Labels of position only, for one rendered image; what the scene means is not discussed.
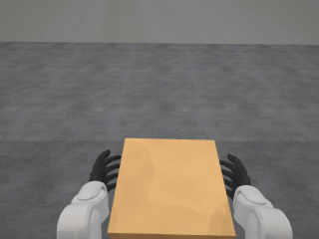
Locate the left robot hand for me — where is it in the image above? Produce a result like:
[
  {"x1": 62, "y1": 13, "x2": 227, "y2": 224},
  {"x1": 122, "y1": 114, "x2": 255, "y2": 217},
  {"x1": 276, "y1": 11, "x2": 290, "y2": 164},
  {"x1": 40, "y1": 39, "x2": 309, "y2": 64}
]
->
[{"x1": 89, "y1": 149, "x2": 121, "y2": 192}]

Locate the robot right forearm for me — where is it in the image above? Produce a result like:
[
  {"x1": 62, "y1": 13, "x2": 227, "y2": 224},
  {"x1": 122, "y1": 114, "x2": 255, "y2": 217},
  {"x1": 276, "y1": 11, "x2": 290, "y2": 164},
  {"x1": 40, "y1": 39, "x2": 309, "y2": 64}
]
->
[{"x1": 232, "y1": 185, "x2": 293, "y2": 239}]

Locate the right robot hand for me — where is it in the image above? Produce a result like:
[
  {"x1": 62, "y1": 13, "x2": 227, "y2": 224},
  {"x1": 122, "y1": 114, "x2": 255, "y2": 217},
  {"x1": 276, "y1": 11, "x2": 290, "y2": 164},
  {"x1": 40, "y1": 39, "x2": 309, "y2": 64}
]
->
[{"x1": 219, "y1": 154, "x2": 251, "y2": 201}]

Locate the carton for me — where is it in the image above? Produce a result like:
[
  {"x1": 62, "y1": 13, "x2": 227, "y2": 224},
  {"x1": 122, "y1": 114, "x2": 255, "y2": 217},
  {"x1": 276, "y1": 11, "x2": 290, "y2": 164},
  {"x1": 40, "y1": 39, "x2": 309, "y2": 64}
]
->
[{"x1": 107, "y1": 138, "x2": 236, "y2": 239}]

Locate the robot left forearm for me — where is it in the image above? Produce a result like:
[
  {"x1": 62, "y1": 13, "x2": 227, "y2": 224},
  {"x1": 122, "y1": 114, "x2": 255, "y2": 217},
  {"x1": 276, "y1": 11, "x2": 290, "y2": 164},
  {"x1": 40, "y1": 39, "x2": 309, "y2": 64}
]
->
[{"x1": 56, "y1": 180, "x2": 110, "y2": 239}]

